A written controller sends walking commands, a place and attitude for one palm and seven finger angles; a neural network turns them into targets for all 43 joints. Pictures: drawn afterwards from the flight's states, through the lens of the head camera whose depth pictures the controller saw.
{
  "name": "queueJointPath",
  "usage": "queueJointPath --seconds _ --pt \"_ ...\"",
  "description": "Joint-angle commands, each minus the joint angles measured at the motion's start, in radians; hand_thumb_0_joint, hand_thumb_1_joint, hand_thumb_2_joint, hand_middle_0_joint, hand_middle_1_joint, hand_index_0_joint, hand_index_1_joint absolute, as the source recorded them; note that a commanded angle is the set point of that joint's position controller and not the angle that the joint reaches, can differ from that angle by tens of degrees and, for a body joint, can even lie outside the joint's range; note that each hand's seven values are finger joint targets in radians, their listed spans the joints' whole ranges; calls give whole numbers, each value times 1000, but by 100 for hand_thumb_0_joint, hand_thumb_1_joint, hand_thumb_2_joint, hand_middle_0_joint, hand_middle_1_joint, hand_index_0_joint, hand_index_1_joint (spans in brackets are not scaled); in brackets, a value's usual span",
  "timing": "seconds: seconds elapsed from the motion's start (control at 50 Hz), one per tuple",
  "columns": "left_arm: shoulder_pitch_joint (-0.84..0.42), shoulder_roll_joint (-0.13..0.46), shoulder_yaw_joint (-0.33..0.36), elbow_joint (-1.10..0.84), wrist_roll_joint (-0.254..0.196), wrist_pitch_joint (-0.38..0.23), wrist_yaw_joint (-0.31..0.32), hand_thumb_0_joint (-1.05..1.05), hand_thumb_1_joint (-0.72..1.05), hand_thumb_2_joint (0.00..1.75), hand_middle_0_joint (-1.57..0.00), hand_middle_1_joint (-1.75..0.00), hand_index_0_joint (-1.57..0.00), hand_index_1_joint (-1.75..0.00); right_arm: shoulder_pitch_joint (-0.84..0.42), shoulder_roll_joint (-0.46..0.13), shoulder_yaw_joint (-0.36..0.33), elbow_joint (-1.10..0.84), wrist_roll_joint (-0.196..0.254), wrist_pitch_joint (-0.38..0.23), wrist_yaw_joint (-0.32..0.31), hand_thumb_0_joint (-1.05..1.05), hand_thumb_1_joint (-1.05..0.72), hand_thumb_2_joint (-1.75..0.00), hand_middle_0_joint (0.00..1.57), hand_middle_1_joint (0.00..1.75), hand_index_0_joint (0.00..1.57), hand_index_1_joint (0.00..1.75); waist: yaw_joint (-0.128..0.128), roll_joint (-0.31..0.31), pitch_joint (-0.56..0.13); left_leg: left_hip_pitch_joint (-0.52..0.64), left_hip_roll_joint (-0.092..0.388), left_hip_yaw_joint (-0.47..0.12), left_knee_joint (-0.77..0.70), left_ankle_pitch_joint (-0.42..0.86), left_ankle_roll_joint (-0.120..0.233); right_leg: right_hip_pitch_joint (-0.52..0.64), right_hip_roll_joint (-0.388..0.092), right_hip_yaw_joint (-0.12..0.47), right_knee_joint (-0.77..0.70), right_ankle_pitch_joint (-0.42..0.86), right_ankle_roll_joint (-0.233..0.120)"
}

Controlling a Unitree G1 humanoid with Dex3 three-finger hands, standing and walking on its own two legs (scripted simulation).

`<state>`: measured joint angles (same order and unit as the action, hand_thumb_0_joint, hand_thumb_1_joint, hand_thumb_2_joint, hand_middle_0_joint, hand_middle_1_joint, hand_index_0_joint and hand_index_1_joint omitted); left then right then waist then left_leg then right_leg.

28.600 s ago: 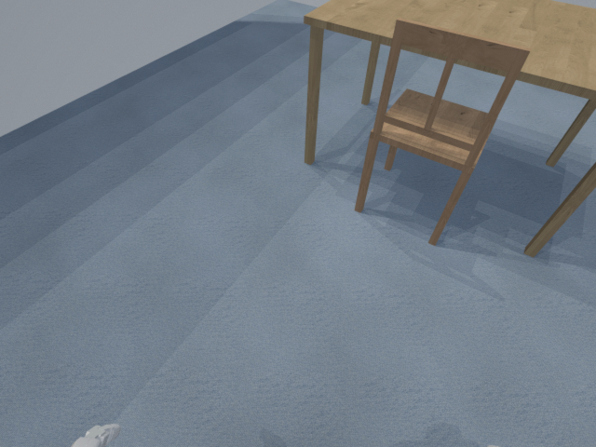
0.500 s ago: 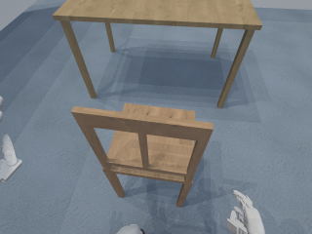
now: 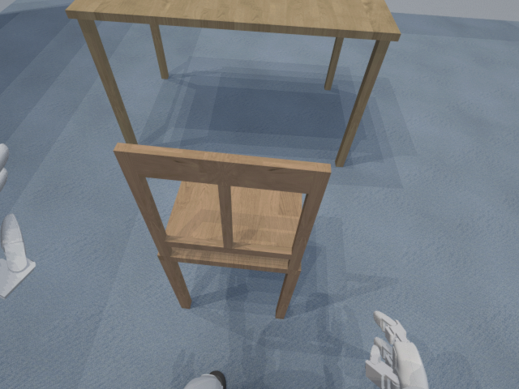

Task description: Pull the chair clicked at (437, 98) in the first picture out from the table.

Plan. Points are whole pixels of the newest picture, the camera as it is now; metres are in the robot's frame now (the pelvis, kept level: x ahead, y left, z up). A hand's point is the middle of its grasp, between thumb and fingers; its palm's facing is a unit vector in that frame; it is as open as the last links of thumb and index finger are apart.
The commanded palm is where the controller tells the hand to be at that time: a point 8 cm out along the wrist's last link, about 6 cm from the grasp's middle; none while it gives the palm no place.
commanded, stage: stop stepping back and stand still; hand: left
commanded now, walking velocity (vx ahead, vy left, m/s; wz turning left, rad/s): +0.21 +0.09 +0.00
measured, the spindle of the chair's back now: (226, 217) +0.46 +0.11 -0.11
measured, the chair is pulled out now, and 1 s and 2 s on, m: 0.64 0.64 0.64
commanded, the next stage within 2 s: let the arm hang, fingers relaxed in 0.80 s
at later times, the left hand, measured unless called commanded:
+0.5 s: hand out of the picture +0.12 +0.25 +0.18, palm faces +0.40 -0.78 -0.48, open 7.4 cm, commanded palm +0.06 +0.30 +0.19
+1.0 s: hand (53, 357) +0.14 +0.26 +0.06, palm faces +0.24 -0.85 -0.47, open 7.4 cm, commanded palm none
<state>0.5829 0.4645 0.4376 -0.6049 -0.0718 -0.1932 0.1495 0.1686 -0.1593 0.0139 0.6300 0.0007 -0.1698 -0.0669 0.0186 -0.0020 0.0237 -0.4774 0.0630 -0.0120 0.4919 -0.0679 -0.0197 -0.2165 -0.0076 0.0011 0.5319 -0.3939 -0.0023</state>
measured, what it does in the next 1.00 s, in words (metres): steps on the spot: left foot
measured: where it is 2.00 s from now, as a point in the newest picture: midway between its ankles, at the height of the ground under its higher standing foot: outside the picture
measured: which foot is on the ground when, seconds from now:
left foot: down 0.00-0.04, up 0.06-0.20, down 0.22-1.00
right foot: down 0.00-1.00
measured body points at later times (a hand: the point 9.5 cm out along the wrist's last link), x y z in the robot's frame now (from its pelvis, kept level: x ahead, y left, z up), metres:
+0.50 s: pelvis -0.07 +0.00 +0.01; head -0.08 +0.01 +0.46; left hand +0.09 +0.29 +0.21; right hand +0.10 -0.24 -0.06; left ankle -0.05 +0.11 -0.73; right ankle -0.06 -0.15 -0.73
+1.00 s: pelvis -0.08 +0.00 +0.01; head -0.08 -0.02 +0.46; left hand +0.12 +0.30 +0.09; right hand +0.08 -0.25 -0.10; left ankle -0.05 +0.11 -0.73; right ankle -0.06 -0.15 -0.73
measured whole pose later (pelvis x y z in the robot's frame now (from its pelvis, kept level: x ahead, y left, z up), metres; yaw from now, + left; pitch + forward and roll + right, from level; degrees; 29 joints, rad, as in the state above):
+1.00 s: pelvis -0.08 +0.00 +0.01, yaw +3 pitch +1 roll -1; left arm 0.32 0.38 0.20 0.00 0.02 -0.08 0.05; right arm 0.18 -0.25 -0.03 0.78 0.00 -0.11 -0.01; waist -0.01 0.05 -0.03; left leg -0.32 0.00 -0.02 0.53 -0.22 0.01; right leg -0.26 -0.04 -0.04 0.47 -0.22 0.04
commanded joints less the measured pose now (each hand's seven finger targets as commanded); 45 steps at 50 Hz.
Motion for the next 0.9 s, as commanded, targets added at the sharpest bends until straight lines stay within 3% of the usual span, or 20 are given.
queueJointPath --seconds 0.0,0.02,0.04,0.06,0.08,0.12,0.14,0.18,0.22,0.24,0.26,0.28,0.3,0.38,0.4,0.52,0.66,0.8,0.86,0.88 --pt "25 202 182 -173 -9 -49 13 0 90 90 -20 -30 -20 -30 -42 -161 -60 -140 16 -10 -9 0 -90 -90 20 30 20 30 -12 65 -177 203 -7 -21 58 -391 24 27 -83 2 -307 142 -43" --pt "12 237 205 -158 -11 -49 17 0 90 90 -20 -30 -20 -30 -29 -151 -60 -136 21 1 -11 0 -90 -90 20 30 20 30 -22 -75 -173 229 -45 24 273 -369 0 -81 -206 115 -341 129 -102" --pt "17 185 153 -125 -13 -25 10 0 90 90 -20 -30 -20 -30 -5 -167 -88 -134 39 9 -13 0 -90 -90 20 30 20 30 -32 -254 -150 226 -89 -8 493 -328 -22 -207 -296 248 -345 24 -176" --pt "18 159 144 -88 -10 -3 17 0 90 90 -20 -30 -20 -30 -34 -164 -89 -139 48 18 -13 0 -90 -90 20 30 20 30 -34 -246 -99 174 -64 -49 565 -292 -7 -227 -332 245 -324 132 -188" --pt "52 142 158 -15 -8 10 23 0 90 90 -20 -30 -20 -30 -47 -152 -78 -122 41 29 -8 0 -90 -90 20 30 20 30 -42 -212 -118 157 -57 -49 538 -296 1 -187 -320 209 -294 211 -179" --pt "6 137 134 21 4 6 26 0 90 90 -20 -30 -20 -30 -59 -139 -53 -126 32 36 -10 0 -90 -90 20 30 20 30 -61 -106 -60 140 -23 -33 229 -303 26 -92 -269 96 -215 264 -101" --pt "-32 134 127 42 16 -7 28 0 90 90 -20 -30 -20 -30 -61 -139 -47 -122 30 28 -17 0 -90 -90 20 30 20 30 -56 -83 -47 151 -39 0 49 -269 37 -34 -217 54 -162 295 -66" --pt "-78 133 98 30 26 -34 28 0 90 90 -20 -30 -20 -30 -67 -168 -60 -126 29 -3 -24 0 -90 -90 20 30 20 30 -35 -27 -33 195 -24 -4 -169 -106 57 56 -154 52 -73 427 -29" --pt "-81 129 80 -31 27 -48 20 0 90 90 -20 -30 -20 -30 -39 -189 -83 -140 33 -14 -16 0 -90 -90 20 30 20 30 -7 -12 -102 308 44 -41 -126 229 76 88 -114 58 -53 521 -1" --pt "-83 138 79 -79 30 -47 15 0 90 90 -20 -30 -20 -30 -34 -199 -93 -147 41 -12 -10 0 -90 -90 20 30 20 30 -4 -33 -131 345 54 -24 -83 308 67 105 -112 67 -62 581 -1" --pt "-65 159 99 -104 33 -53 19 0 90 90 -20 -30 -20 -30 -30 -177 -78 -137 30 -8 -10 0 -90 -90 20 30 20 30 -22 63 -142 351 49 -53 -56 353 75 102 -114 20 -49 585 5" --pt "-74 164 95 -156 34 -57 13 0 90 90 -20 -30 -20 -30 -41 -170 -72 -133 31 -10 -5 0 -90 -90 20 30 20 30 -20 175 -146 334 51 -82 -100 275 72 96 -93 -13 -44 423 15" --pt "-79 136 80 -157 35 -56 15 0 90 90 -20 -30 -20 -30 -50 -170 -71 -141 30 -11 -3 0 -90 -90 20 30 20 30 -19 191 -108 281 64 -106 -130 185 71 95 -70 -23 -63 310 18" --pt "-12 162 127 -124 31 -65 23 0 90 90 -20 -30 -20 -30 -34 -175 -77 -134 38 -19 -2 0 -90 -90 20 30 20 30 -17 119 -62 160 50 -107 -158 -133 65 124 -62 -11 -152 228 13" --pt "-3 142 123 -103 29 -67 26 0 90 90 -20 -30 -20 -30 -33 -171 -72 -138 33 -14 -4 0 -90 -90 20 30 20 30 -21 117 -56 143 42 -105 -167 -194 61 124 -61 -2 -161 204 9" --pt "-48 98 93 16 29 -58 24 0 90 90 -20 -30 -20 -30 -30 -170 -64 -143 33 0 -13 0 -90 -90 20 30 20 30 -33 99 2 112 30 -91 -194 -436 57 29 -47 29 -228 49 7" --pt "-172 80 25 2 42 -38 30 0 90 90 -20 -30 -20 -30 -46 -169 -57 -130 23 -20 -22 0 -90 -90 20 30 20 30 -26 -17 -30 182 19 -80 -151 -381 62 -4 -67 62 -272 25 7" --pt "-164 130 74 -111 45 -54 47 0 90 90 -20 -30 -20 -30 -55 -158 -50 -122 17 -37 -28 0 -90 -90 20 30 20 30 -22 126 -49 163 30 -98 -196 -339 60 77 -60 46 -234 109 -1" --pt "-79 123 93 -86 39 -57 43 0 90 90 -20 -30 -20 -30 -48 -152 -52 -129 17 -32 -23 0 -90 -90 20 30 20 30 -19 124 -58 163 31 -87 -184 -256 54 107 -61 37 -223 187 -2" --pt "-137 -92 -373 743 111 60 -98 0 90 90 -20 -30 -20 -30 -55 -240 -97 116 8 -92 73 0 -90 -90 20 30 20 30 -68 56 26 183 35 -80 -31 59 42 -89 -72 -47 -71 301 -13"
